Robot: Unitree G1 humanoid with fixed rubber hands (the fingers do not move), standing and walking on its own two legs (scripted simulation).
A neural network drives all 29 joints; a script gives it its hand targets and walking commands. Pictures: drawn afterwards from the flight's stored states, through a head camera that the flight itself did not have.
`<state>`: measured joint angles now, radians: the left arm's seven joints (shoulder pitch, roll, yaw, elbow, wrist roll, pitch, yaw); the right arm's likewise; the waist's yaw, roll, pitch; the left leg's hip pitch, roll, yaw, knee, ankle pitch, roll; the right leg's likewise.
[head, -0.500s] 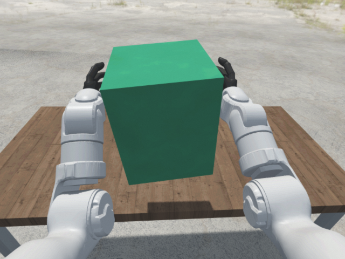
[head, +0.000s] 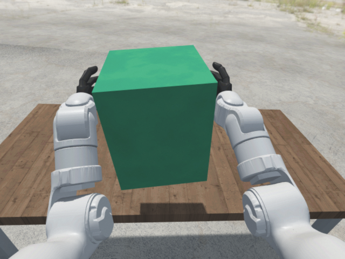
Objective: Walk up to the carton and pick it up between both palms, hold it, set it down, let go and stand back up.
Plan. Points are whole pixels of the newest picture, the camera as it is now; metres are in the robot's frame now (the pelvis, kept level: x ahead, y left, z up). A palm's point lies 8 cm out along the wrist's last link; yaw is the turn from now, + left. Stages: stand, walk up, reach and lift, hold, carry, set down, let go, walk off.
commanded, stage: hold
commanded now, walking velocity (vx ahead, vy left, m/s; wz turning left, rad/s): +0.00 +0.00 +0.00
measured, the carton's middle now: (158, 115) +0.37 +0.01 +0.21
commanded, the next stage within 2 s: none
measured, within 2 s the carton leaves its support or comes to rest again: neither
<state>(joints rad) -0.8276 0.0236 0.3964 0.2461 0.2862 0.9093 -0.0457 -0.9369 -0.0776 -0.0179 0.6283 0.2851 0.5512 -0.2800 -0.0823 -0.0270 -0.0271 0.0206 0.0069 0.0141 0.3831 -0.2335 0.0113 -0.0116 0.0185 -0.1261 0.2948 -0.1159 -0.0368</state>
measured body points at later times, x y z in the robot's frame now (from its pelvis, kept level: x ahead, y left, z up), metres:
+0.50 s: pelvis +0.00 +0.00 +0.00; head -0.08 +0.01 +0.44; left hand +0.37 +0.16 +0.27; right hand +0.37 -0.14 +0.27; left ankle +0.00 +0.11 -0.75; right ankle +0.05 -0.09 -0.75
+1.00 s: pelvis +0.00 +0.00 +0.00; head -0.08 +0.01 +0.44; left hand +0.37 +0.16 +0.27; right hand +0.37 -0.14 +0.27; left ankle +0.00 +0.11 -0.75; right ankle +0.05 -0.09 -0.75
